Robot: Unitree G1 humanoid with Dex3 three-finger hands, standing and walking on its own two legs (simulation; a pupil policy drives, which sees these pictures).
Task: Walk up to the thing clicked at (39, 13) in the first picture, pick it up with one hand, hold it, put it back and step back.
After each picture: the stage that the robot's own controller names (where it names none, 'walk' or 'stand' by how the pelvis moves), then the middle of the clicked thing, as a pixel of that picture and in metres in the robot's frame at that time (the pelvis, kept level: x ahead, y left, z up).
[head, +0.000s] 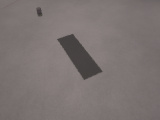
stand; (39, 12) +2.06 +0.64 -0.72
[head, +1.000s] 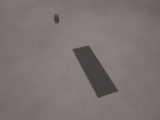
walk; (56, 18) +1.97 +0.31 -0.70
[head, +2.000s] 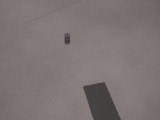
walk; (67, 38) +1.40 +0.15 -0.72
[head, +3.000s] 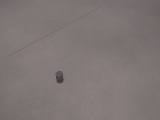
walk; (59, 77) +0.88 +0.19 -0.72
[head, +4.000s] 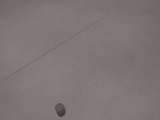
walk; (60, 110) +0.53 +0.20 -0.69
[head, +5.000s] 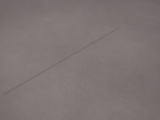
stand; out of the picture +0.35 +0.15 -0.71
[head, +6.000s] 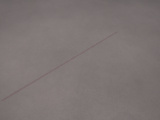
stand; out of the picture +0.34 +0.17 -0.72
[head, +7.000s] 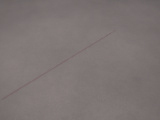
stand; out of the picture +0.36 +0.18 -0.73
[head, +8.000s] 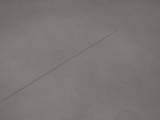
stand; out of the picture +0.34 +0.18 -0.73
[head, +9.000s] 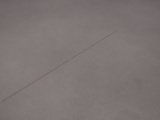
stand; out of the picture +0.33 +0.18 -0.73
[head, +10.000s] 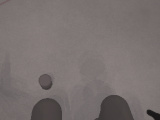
go down; (45, 82) +0.41 +0.16 -0.44
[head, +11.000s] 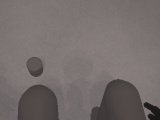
go down; (35, 67) +0.44 +0.17 -0.32
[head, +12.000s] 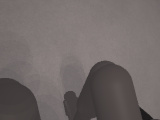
close in; out of the picture +0.43 +0.21 -0.23
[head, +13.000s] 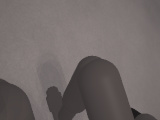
close; out of the picture +0.43 +0.22 -0.23
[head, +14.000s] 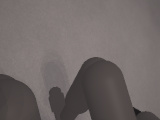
lift; out of the picture +0.39 +0.21 -0.23
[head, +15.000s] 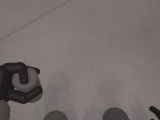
lift; (29, 86) +0.33 +0.18 -0.01
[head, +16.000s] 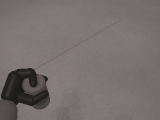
hold; (37, 92) +0.32 +0.16 +0.02
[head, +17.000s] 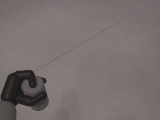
hold; (36, 94) +0.32 +0.17 +0.00
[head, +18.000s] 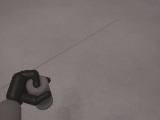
hold; (40, 93) +0.32 +0.16 +0.00
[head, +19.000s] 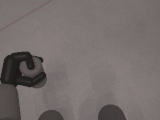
crouch; (34, 73) +0.39 +0.16 -0.07
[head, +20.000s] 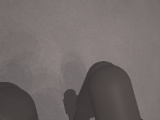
lower; out of the picture +0.44 +0.22 -0.20
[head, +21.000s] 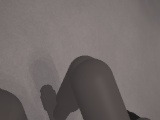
lower; out of the picture +0.45 +0.24 -0.24
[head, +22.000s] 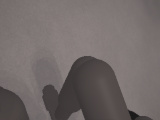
lower; out of the picture +0.45 +0.24 -0.24
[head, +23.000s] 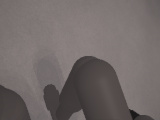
lower; out of the picture +0.45 +0.24 -0.24
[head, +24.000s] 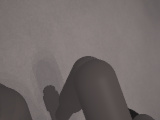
rest; out of the picture +0.44 +0.23 -0.24
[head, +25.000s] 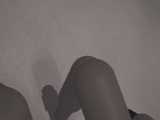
open; out of the picture +0.43 +0.22 -0.24
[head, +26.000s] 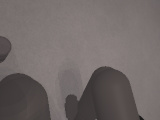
stand; out of the picture +0.44 +0.20 -0.25
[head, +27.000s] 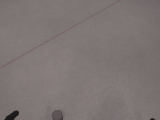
stand; (57, 117) +0.38 +0.14 -0.61
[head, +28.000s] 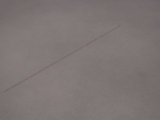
stand; out of the picture +0.38 +0.14 -0.67
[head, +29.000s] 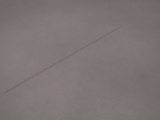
stand; out of the picture +0.37 +0.14 -0.67
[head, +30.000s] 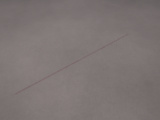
stand; out of the picture +0.39 +0.13 -0.72
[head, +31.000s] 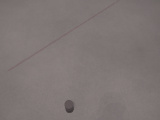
walk; (69, 106) +0.46 +0.10 -0.70
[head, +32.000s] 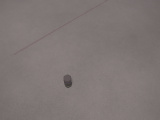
walk; (67, 81) +0.72 +0.14 -0.70
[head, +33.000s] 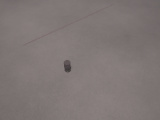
stand; (67, 66) +1.03 +0.17 -0.70
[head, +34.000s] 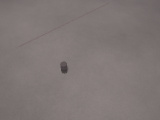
stand; (64, 67) +1.00 +0.18 -0.72
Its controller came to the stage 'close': yes
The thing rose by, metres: 0.71
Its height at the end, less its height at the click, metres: +0.00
